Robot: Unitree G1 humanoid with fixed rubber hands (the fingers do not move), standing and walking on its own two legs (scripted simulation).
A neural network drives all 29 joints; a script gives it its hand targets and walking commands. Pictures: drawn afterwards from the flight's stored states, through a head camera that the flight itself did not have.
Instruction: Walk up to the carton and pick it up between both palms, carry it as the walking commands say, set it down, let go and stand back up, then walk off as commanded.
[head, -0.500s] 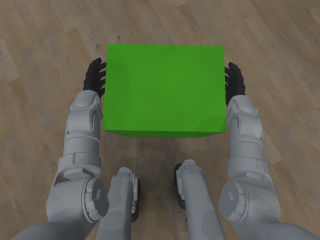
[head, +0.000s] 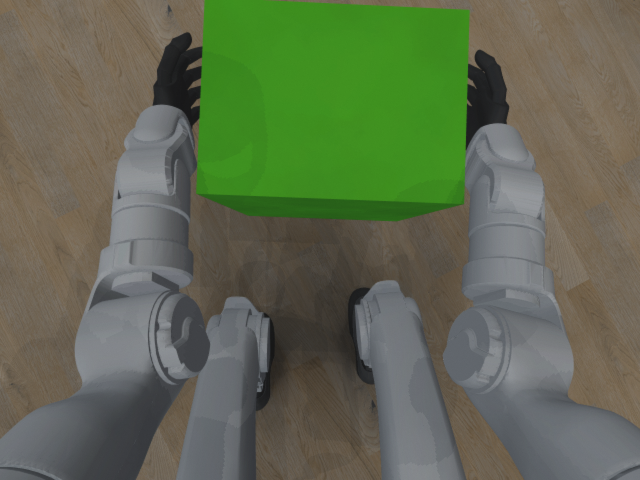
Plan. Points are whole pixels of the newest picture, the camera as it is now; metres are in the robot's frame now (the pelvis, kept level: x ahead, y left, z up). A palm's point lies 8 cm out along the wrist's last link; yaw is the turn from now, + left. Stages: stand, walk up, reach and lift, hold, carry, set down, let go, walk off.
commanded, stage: set down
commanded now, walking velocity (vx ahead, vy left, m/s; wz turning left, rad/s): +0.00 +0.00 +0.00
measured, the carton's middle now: (328, 141) +0.49 -0.05 -0.17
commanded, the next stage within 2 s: none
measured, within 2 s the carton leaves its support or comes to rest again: rests again in 1.62 s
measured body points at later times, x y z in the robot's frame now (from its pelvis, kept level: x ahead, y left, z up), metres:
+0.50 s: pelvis +0.00 +0.00 -0.06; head +0.33 -0.03 +0.24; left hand +0.55 +0.11 -0.19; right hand +0.51 -0.23 -0.19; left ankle +0.09 +0.12 -0.49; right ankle +0.12 -0.13 -0.49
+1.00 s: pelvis +0.00 +0.00 -0.12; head +0.36 -0.03 +0.14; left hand +0.58 +0.11 -0.27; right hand +0.53 -0.23 -0.27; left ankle +0.09 +0.12 -0.49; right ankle +0.12 -0.13 -0.49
